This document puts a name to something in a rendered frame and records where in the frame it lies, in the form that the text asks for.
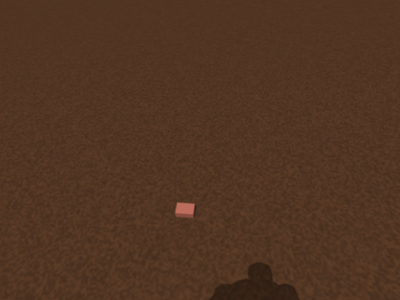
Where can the small box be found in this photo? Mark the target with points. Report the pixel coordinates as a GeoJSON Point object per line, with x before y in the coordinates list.
{"type": "Point", "coordinates": [185, 210]}

